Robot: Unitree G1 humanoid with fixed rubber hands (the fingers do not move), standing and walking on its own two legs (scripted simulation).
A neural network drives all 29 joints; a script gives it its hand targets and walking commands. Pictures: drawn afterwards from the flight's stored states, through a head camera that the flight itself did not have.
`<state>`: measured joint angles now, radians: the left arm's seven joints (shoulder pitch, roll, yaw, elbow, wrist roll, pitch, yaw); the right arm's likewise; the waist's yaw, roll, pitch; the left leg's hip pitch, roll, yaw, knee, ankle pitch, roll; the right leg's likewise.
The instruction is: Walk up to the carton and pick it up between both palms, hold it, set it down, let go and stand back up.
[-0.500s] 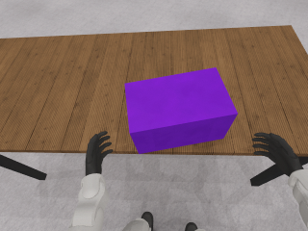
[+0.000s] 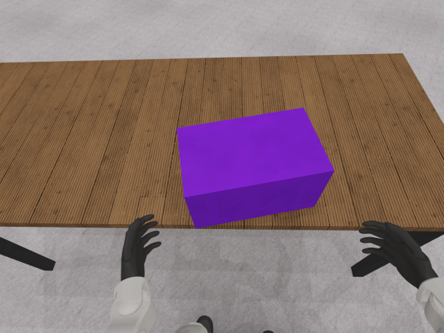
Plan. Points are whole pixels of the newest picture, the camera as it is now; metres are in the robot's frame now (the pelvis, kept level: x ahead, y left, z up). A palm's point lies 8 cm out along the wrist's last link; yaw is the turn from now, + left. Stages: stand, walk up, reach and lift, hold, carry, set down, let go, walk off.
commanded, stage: set down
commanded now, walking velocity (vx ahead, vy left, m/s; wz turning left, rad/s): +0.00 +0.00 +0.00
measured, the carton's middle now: (248, 169) +0.43 +0.02 -0.03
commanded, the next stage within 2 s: let go in 1.78 s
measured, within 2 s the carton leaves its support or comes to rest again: neither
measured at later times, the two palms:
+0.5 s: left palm (131, 274) +0.19 +0.20 -0.01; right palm (405, 272) +0.25 -0.26 -0.03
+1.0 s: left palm (131, 276) +0.19 +0.20 -0.02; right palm (380, 285) +0.23 -0.23 -0.05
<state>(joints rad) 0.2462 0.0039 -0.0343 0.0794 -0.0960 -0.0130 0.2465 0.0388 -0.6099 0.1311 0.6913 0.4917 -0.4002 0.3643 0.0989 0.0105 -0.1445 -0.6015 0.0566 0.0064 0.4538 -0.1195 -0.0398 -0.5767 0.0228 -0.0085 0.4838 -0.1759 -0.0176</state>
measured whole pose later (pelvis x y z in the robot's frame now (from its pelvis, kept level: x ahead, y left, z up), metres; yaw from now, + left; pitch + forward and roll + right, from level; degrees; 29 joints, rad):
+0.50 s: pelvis +0.02 +0.00 +0.00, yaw +0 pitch +13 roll +0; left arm 0.36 0.03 -0.03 0.07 -0.02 -0.03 0.20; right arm 0.13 -0.52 0.13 0.67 0.45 -0.39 0.29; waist 0.09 -0.01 -0.14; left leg -0.52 0.06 0.01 0.45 -0.16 -0.04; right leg -0.49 0.02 -0.01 0.48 -0.22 -0.02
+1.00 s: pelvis +0.02 +0.00 +0.00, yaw +0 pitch +10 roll +0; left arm 0.32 0.09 -0.03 0.09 -0.04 0.11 0.13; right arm 0.14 -0.38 0.13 0.65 0.26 -0.30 0.18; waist 0.08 -0.01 -0.10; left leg -0.47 0.06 0.01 0.45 -0.16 -0.04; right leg -0.45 0.02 -0.01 0.48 -0.22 -0.02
